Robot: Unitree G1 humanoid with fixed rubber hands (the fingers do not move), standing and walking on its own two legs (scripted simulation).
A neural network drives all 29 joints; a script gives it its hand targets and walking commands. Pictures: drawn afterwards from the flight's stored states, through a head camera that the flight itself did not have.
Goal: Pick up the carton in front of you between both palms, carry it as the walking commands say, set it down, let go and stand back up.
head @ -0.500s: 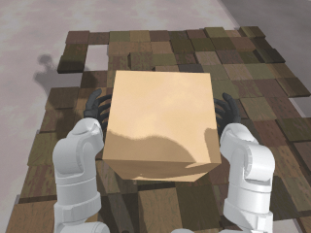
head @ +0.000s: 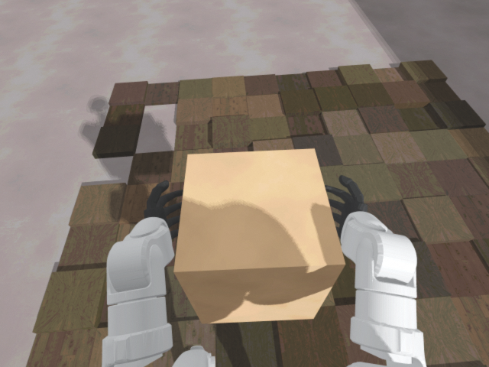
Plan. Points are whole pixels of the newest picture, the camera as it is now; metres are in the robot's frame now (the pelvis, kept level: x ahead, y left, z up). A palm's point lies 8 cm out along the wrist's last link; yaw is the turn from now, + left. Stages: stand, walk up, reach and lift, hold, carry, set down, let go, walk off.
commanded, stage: carry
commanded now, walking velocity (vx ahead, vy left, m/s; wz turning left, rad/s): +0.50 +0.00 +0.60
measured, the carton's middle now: (254, 241) +0.33 +0.00 -0.01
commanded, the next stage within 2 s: none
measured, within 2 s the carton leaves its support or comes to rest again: neither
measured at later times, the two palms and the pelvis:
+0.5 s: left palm (119, 128) +0.57 +0.29 +0.05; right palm (256, 104) +0.63 -0.01 +0.06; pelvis +0.30 +0.07 -0.04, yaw +16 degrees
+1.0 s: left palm (107, 62) +0.82 +0.39 +0.05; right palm (213, 38) +0.95 +0.12 +0.05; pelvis +0.60 +0.12 -0.03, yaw +24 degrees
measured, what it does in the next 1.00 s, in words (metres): goes down, turning left: left foot, then right foot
